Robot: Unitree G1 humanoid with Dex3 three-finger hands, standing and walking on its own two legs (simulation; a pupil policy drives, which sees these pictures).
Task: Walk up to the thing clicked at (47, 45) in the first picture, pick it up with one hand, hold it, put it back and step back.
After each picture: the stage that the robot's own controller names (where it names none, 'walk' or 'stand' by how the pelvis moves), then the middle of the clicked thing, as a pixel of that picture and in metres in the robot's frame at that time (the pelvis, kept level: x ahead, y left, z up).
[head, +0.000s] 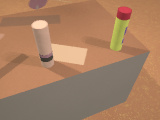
stand; (44, 46) +0.61 +0.21 -0.02
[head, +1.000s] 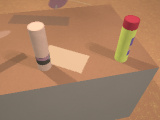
rise first; (40, 48) +0.57 +0.24 +0.00
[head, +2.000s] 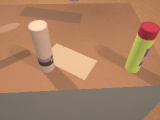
stand; (43, 49) +0.53 +0.19 +0.01
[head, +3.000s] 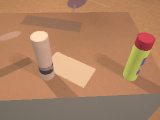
stand; (44, 58) +0.52 +0.19 -0.02
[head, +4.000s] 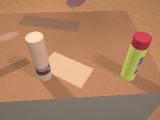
stand; (40, 58) +0.52 +0.21 -0.02
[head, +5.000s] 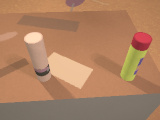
stand; (39, 59) +0.51 +0.21 -0.02
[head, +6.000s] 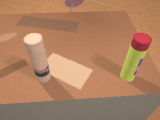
rise first; (39, 60) +0.51 +0.21 -0.02
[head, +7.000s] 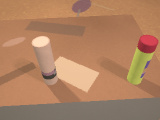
rise first; (46, 63) +0.50 +0.21 -0.02
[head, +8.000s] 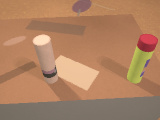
go down; (47, 61) +0.51 +0.20 -0.02
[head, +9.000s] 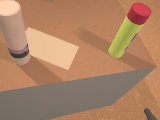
go down; (15, 37) +0.51 +0.19 +0.03
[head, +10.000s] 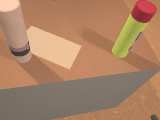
go down; (16, 34) +0.51 +0.20 +0.05
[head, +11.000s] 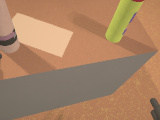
close in; out of the picture +0.53 +0.21 +0.07
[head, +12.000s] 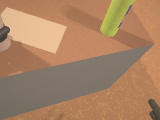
close; out of the picture +0.53 +0.21 +0.08
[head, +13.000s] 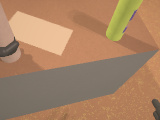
lift; out of the picture +0.49 +0.20 +0.08
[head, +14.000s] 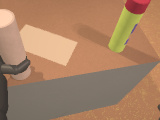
lift; (12, 50) +0.44 +0.19 +0.07
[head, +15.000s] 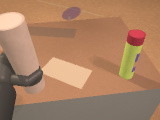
lift; (24, 60) +0.33 +0.17 +0.20
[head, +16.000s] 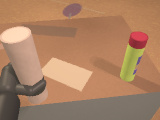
hold; (28, 70) +0.33 +0.17 +0.16
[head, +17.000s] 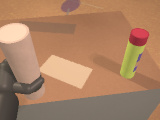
hold; (26, 68) +0.33 +0.17 +0.16
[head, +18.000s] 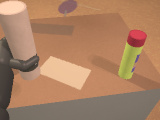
crouch; (22, 46) +0.40 +0.18 +0.19
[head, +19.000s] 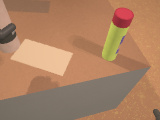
lower; out of the picture +0.51 +0.21 +0.16
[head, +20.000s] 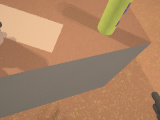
lower; out of the picture +0.54 +0.21 +0.09
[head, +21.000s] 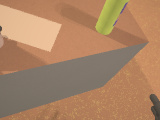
lower; out of the picture +0.54 +0.21 +0.09
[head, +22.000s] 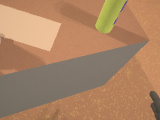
lower; out of the picture +0.54 +0.22 +0.09
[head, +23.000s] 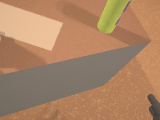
lower; out of the picture +0.54 +0.22 +0.09
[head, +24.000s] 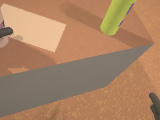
open; out of the picture +0.54 +0.20 +0.09
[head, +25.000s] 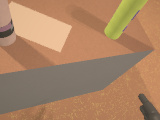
sink last; out of the picture +0.53 +0.20 +0.08
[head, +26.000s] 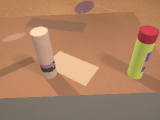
sink last; (45, 55) +0.52 +0.21 +0.03
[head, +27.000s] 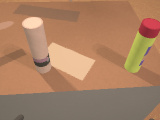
stand; (39, 48) +0.51 +0.20 +0.04
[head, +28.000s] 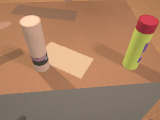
stand; (37, 47) +0.52 +0.20 +0.04
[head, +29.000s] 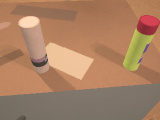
stand; (36, 48) +0.51 +0.20 +0.04
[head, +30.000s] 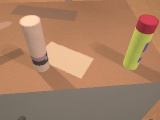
stand; (36, 46) +0.52 +0.20 +0.05
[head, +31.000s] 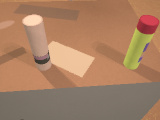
stand; (39, 45) +0.53 +0.20 +0.04
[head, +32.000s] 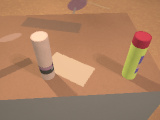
stand; (44, 57) +0.53 +0.20 -0.02
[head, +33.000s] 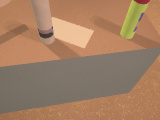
walk; (43, 20) +0.64 +0.19 +0.00
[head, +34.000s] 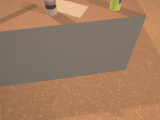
walk; out of the picture +0.94 +0.25 +0.00
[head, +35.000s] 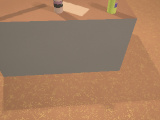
stand; out of the picture +1.14 +0.22 -0.01
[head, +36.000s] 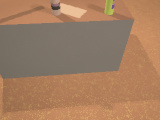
stand; out of the picture +1.14 +0.22 -0.02
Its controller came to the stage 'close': yes
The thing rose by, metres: 0.21
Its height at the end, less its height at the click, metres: +0.00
